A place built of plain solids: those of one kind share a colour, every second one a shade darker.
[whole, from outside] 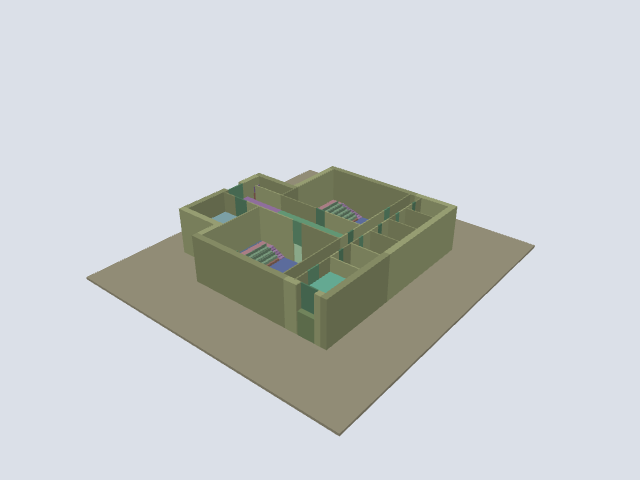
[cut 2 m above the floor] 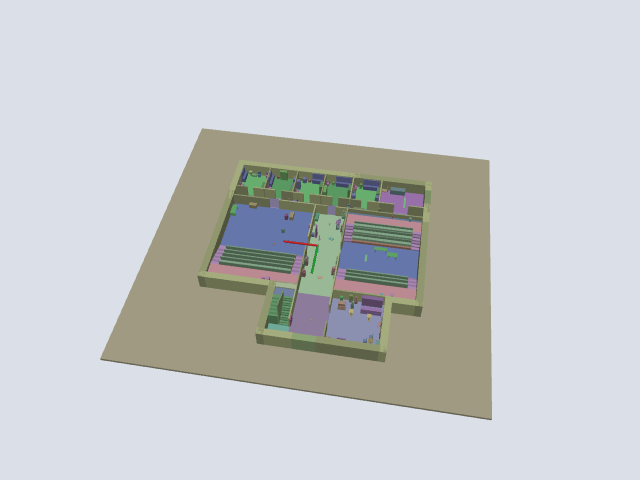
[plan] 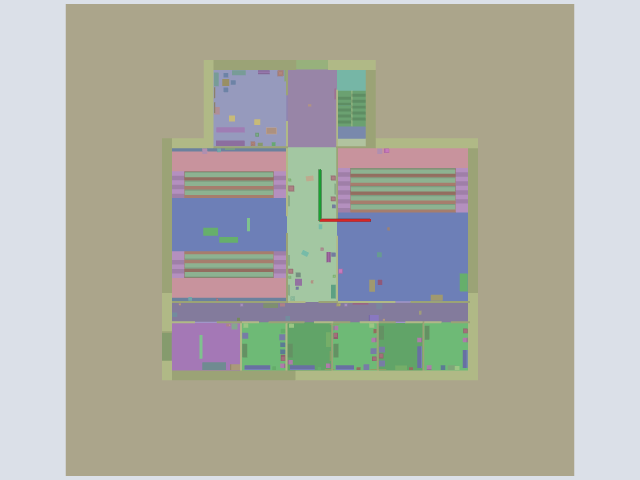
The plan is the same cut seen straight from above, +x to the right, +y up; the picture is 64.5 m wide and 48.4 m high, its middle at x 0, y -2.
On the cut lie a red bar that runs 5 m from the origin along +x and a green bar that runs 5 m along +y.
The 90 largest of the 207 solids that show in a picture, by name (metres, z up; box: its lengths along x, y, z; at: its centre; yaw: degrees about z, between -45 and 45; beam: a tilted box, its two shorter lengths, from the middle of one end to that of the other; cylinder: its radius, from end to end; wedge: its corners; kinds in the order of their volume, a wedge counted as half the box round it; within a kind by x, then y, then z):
{
 "wall_1": {"box": [1.0, 1.98, 7.8], "at": [-15.43, -15.16, 3.3]},
 "wall_2": {"box": [1.0, 1.98, 7.8], "at": [-15.43, -10.39, 3.3]},
 "wall_3": {"box": [1.0, 3.85, 7.8], "at": [-15.43, -9.28, 3.3]},
 "wall_4": {"box": [1.0, 17.4, 7.8], "at": [-15.43, -0.45, 3.3]},
 "wall_5": {"box": [2.53, 0.2, 7.8], "at": [-13.86, -10.3, 3.3]},
 "wall_6": {"box": [2.53, 0.2, 7.8], "at": [-13.86, -10.3, 3.3]},
 "wall_7": {"box": [5.11, 1.0, 7.8], "at": [-13.37, 7.75, 3.3]},
 "wall_8": {"box": [8.85, 1.0, 7.8], "at": [-11.5, -15.65, 3.3]},
 "wall_9": {"box": [1.0, 8.9, 7.8], "at": [-11.23, 11.7, 3.3]},
 "wall_10": {"box": [11.9, 0.2, 7.8], "at": [-9.18, -8.25, 3.3]},
 "wall_11": {"box": [2.53, 0.2, 7.8], "at": [-9.14, -10.3, 3.3]},
 "wall_12": {"box": [13.68, 0.2, 7.8], "at": [-8.29, -8.25, 3.3]},
 "wall_13": {"box": [0.2, 5.15, 7.8], "at": [-7.97, -12.78, 3.3]},
 "wall_14": {"box": [7.7, 0.2, 7.8], "at": [-7.08, 7.35, 3.3]},
 "wall_15": {"box": [9.3, 1.0, 7.8], "at": [-7.08, 15.65, 3.3]},
 "wall_16": {"box": [7.61, 0.2, 7.8], "at": [-7.03, 7.35, 3.3]},
 "wall_17": {"box": [6.4, 1.0, 7.8], "at": [-5.67, -15.65, 3.3]},
 "wall_18": {"box": [0.2, 5.15, 7.8], "at": [-3.38, -12.78, 3.3]},
 "wall_19": {"box": [0.2, 7.05, 7.8], "at": [-3.33, -4.83, 3.3]},
 "wall_20": {"box": [0.2, 7.05, 7.8], "at": [-3.33, 3.93, 3.3]},
 "wall_21": {"box": [0.2, 2.75, 7.8], "at": [-3.33, 8.62, 3.3]},
 "wall_22": {"box": [0.2, 2.75, 7.8], "at": [-3.33, 13.98, 3.3]},
 "wall_23": {"box": [1.83, 1.0, 7.8], "at": [-3.31, 15.65, 3.3]},
 "wall_24": {"box": [1.98, 0.2, 7.8], "at": [-2.44, -8.25, 3.3]},
 "wall_25": {"box": [6.4, 1.0, 7.8], "at": [-1.07, -15.65, 3.3]},
 "wall_26": {"box": [1.93, 0.2, 7.8], "at": [0.36, -10.3, 3.3]},
 "wall_27": {"box": [0.2, 5.15, 7.8], "at": [1.23, -12.78, 3.3]},
 "wall_28": {"box": [3.65, 0.2, 7.8], "at": [1.23, -10.3, 3.3]},
 "wall_29": {"box": [1.83, 1.0, 7.8], "at": [1.71, 15.65, 3.3]},
 "wall_30": {"box": [0.2, 6.77, 7.8], "at": [1.73, -4.97, 3.3]},
 "wall_31": {"box": [0.2, 7.33, 7.8], "at": [1.73, 3.79, 3.3]},
 "wall_32": {"box": [0.2, 5.9, 7.8], "at": [1.73, 10.2, 3.3]},
 "wall_33": {"box": [3.11, 0.2, 7.8], "at": [3.18, 7.35, 3.3]},
 "wall_34": {"box": [3.2, 0.2, 7.8], "at": [3.23, 7.35, 3.3]},
 "wall_35": {"box": [4.8, 1.0, 7.8], "at": [3.23, 15.65, 3.3]},
 "wall_36": {"box": [6.4, 1.0, 7.8], "at": [3.52, -15.65, 3.3]},
 "wall_37": {"box": [7.78, 0.2, 7.8], "at": [3.74, -8.25, 3.3]},
 "wall_38": {"box": [1.93, 0.2, 7.8], "at": [4.96, -10.3, 3.3]},
 "wall_39": {"box": [1.0, 8.9, 7.8], "at": [5.13, 11.7, 3.3]},
 "wall_40": {"box": [0.2, 5.15, 7.8], "at": [5.83, -12.78, 3.3]},
 "wall_41": {"box": [1.93, 0.2, 7.8], "at": [6.69, -10.3, 3.3]},
 "wall_42": {"box": [6.4, 1.0, 7.8], "at": [8.12, -15.65, 3.3]},
 "wall_43": {"box": [11.21, 1.0, 7.8], "at": [10.32, 7.75, 3.3]},
 "wall_44": {"box": [0.2, 5.15, 7.8], "at": [10.43, -12.78, 3.3]},
 "wall_45": {"box": [3.65, 0.2, 7.8], "at": [10.43, -10.3, 3.3]},
 "wall_46": {"box": [6.0, 0.2, 7.8], "at": [12.13, -8.25, 3.3]},
 "wall_47": {"box": [6.0, 0.2, 7.8], "at": [12.13, -8.25, 3.3]},
 "wall_48": {"box": [6.4, 1.0, 7.8], "at": [12.72, -15.65, 3.3]},
 "wall_49": {"box": [1.93, 0.2, 7.8], "at": [14.16, -10.3, 3.3]},
 "wall_50": {"box": [1.0, 6.75, 7.8], "at": [15.43, -12.78, 3.3]},
 "wall_51": {"box": [1.0, 3.85, 7.8], "at": [15.43, -9.28, 3.3]},
 "wall_52": {"box": [1.0, 17.4, 7.8], "at": [15.43, -0.45, 3.3]},
 "ground_under_all_1": {"box": [51.26, 47.6, 0.4], "at": [0.0, -2.0, -0.75]},
 "floor_studio_1": {"box": [11.7, 15.6, 0.6], "at": [-9.18, -0.45, -0.3]},
 "floor_studio_2": {"box": [13.3, 15.6, 0.6], "at": [8.38, -0.45, -0.3]},
 "step_studio_tier_1": {"box": [9.04, 0.9, 1.8], "at": [-9.18, -5.38, 0.3]},
 "step_studio_tier_2": {"box": [9.04, 0.9, 1.4], "at": [-9.18, -4.47, 0.1]},
 "step_studio_tier_3": {"box": [9.04, 0.9, 1.0], "at": [-9.18, -3.58, -0.1]},
 "step_studio_tier_4": {"box": [9.04, 0.9, 1.0], "at": [-9.18, 2.67, -0.1]},
 "step_studio_tier_5": {"box": [9.04, 0.9, 1.4], "at": [-9.18, 3.58, 0.1]},
 "step_studio_tier_6": {"box": [9.04, 0.9, 1.8], "at": [-9.18, 4.47, 0.3]},
 "step_studio_tier_7": {"box": [10.64, 0.9, 0.87], "at": [8.38, 1.22, -0.17]},
 "step_studio_tier_8": {"box": [10.64, 0.9, 1.14], "at": [8.38, 2.12, -0.03]},
 "step_studio_tier_9": {"box": [10.64, 0.9, 1.41], "at": [8.38, 3.02, 0.1]},
 "step_studio_tier_10": {"box": [10.64, 0.9, 1.68], "at": [8.38, 3.92, 0.24]},
 "step_studio_tier_11": {"box": [10.64, 0.9, 1.95], "at": [8.38, 4.82, 0.38]},
 "step_studio_head_1": {"box": [11.54, 2.0, 1.8], "at": [-9.18, -6.82, 0.3]},
 "step_studio_head_2": {"box": [11.54, 2.0, 1.8], "at": [-9.18, 5.92, 0.3]},
 "step_studio_head_3": {"box": [13.14, 2.0, 1.95], "at": [8.38, 6.27, 0.38]},
 "floor_dressing_1": {"box": [4.6, 4.95, 0.6], "at": [-5.67, -12.78, -0.3]},
 "floor_dressing_2": {"box": [4.6, 4.95, 0.6], "at": [-1.07, -12.78, -0.3]},
 "floor_dressing_3": {"box": [4.6, 4.95, 0.6], "at": [3.52, -12.78, -0.3]},
 "floor_dressing_4": {"box": [4.6, 4.95, 0.6], "at": [8.12, -12.78, -0.3]},
 "floor_dressing_5": {"box": [4.6, 4.95, 0.6], "at": [12.72, -12.78, -0.3]},
 "floor_foyer_through_1": {"box": [5.05, 15.6, 0.6], "at": [-0.8, -0.45, -0.3]},
 "floor_back_corridor_1": {"box": [30.05, 2.05, 0.6], "at": [0.0, -9.28, -0.3]},
 "floor_cafe_1": {"box": [7.5, 7.9, 0.6], "at": [-7.08, 11.3, -0.3]},
 "floor_foyer_1": {"box": [5.05, 7.9, 0.6], "at": [-0.8, 11.3, -0.3]},
 "ceil_foyer_through_1": {"box": [5.05, 15.6, 0.3], "at": [-0.8, -0.45, 4.35]},
 "door_leaf_1": {"box": [0.97, 2.8, 3.87], "at": [-15.44, -12.78, 1.33]},
 "door_leaf_2": {"box": [3.2, 0.97, 3.87], "at": [-0.8, 15.66, 1.33]},
 "floor_workshop_1": {"box": [7.05, 4.95, 0.6], "at": [-11.5, -12.78, -0.3]},
 "step_studio_back_1": {"box": [11.7, 0.43, 1.8], "at": [-9.18, -8.04, 0.3]},
 "step_studio_back_2": {"box": [11.7, 0.43, 1.8], "at": [-9.18, 7.14, 0.3]},
 "ceil_cafe_1": {"box": [7.5, 7.9, 0.3], "at": [-7.08, 11.3, 3.55]},
 "floor_upper_stair_1": {"box": [3.0, 7.9, 0.6], "at": [3.23, 11.3, -0.3]},
 "wall_upper_stair_fill_1": {"box": [3.0, 0.85, 5.2], "at": [3.23, 7.78, 2.0]},
 "ceil_foyer_1": {"box": [5.05, 7.9, 0.3], "at": [-0.8, 11.3, 4.35]},
 "ceil_workshop_1": {"box": [7.05, 4.95, 0.3], "at": [-11.5, -12.78, 4.75]},
 "landing_upper_stair_half_1": {"box": [2.8, 1.25, 2.4], "at": [3.23, 8.83, 0.6]}
}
